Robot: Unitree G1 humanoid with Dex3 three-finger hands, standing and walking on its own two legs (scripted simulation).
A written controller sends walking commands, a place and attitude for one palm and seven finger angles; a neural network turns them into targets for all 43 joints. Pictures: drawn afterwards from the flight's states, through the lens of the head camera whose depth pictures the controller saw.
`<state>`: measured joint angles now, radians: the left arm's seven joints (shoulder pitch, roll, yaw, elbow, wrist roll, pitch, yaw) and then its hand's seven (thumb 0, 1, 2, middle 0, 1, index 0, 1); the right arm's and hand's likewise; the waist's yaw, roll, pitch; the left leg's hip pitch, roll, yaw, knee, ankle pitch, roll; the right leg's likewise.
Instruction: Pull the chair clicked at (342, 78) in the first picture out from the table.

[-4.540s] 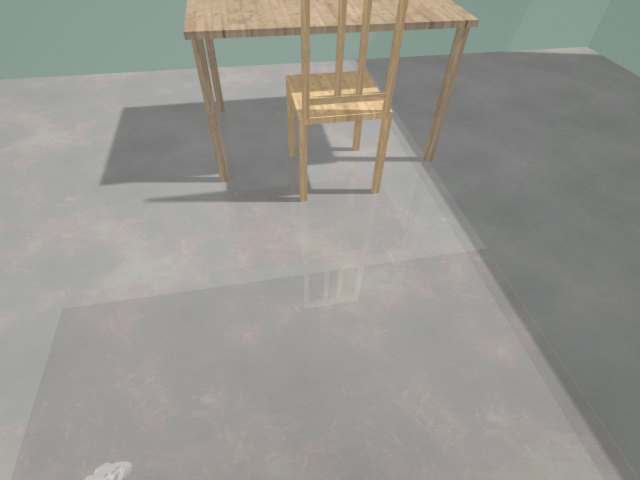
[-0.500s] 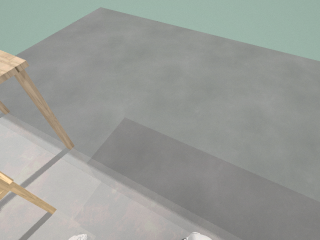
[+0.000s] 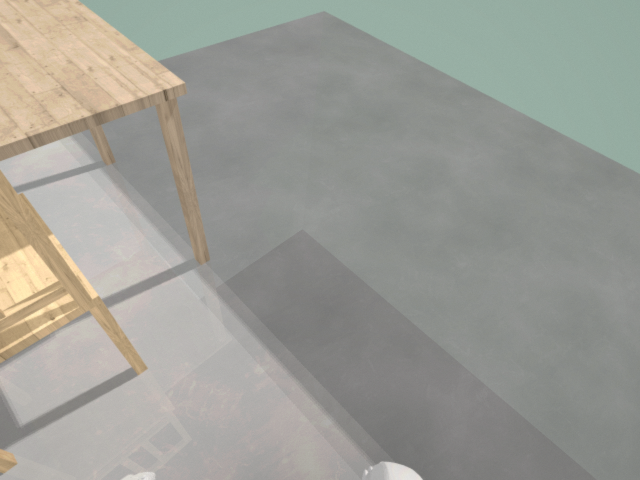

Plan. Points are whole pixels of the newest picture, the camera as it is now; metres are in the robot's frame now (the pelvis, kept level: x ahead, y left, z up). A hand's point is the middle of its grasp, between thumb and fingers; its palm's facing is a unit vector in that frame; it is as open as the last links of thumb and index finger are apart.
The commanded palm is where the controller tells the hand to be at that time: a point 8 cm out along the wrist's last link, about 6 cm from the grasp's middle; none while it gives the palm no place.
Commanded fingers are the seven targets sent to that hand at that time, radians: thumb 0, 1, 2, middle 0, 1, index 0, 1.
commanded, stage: turn to face it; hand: left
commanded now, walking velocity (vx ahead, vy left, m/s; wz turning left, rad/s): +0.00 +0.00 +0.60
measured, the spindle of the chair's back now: out of the picture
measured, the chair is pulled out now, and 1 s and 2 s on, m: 0.00 0.00 0.00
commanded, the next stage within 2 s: take the last steps up to it in 1.28 s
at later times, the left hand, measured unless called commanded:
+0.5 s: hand out of the picture +0.02 +0.15 -0.13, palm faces +0.32 -0.90 -0.30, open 7.4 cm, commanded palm none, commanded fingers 0.00 0.90 0.90 -0.20 -0.30 -0.20 -0.30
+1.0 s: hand out of the picture -0.14 +0.18 -0.16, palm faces +0.60 -0.76 -0.26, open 7.4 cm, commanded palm none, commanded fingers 0.00 0.90 0.90 -0.20 -0.30 -0.20 -0.30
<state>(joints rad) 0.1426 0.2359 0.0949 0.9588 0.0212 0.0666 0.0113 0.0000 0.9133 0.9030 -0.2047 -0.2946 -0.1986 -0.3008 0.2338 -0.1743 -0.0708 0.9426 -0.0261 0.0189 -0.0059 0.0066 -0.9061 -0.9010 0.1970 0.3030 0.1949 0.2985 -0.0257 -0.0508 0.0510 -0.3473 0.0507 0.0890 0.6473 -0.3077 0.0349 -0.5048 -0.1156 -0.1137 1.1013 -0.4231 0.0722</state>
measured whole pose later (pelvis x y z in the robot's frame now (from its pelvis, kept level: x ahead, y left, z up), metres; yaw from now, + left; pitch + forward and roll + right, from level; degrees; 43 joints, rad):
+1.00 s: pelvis -0.05 -0.03 +0.01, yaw +35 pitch +0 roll -1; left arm 0.21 0.29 0.07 0.95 0.01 0.06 0.01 0.01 0.91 0.90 -0.20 -0.29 -0.20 -0.30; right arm 0.14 -0.20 -0.04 0.91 -0.01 0.03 0.00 0.01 -0.90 -0.90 0.20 0.30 0.20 0.30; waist 0.03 -0.04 0.09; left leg -0.22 -0.01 0.02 0.49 -0.27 0.04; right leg -0.48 -0.12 -0.06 1.12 -0.40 0.10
